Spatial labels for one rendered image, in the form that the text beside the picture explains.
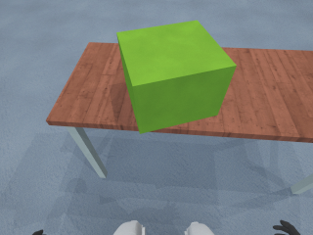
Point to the robot thigh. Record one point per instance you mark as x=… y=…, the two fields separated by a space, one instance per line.
x=198 y=229
x=130 y=228

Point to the carton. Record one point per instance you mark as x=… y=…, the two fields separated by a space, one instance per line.
x=174 y=73

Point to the robot right thigh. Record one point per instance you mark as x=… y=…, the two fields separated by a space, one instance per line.
x=198 y=229

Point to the robot right hand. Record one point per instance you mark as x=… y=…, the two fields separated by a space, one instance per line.
x=286 y=227

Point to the table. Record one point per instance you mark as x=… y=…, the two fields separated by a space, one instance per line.
x=270 y=97

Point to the robot left thigh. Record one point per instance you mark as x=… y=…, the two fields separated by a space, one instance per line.
x=130 y=228

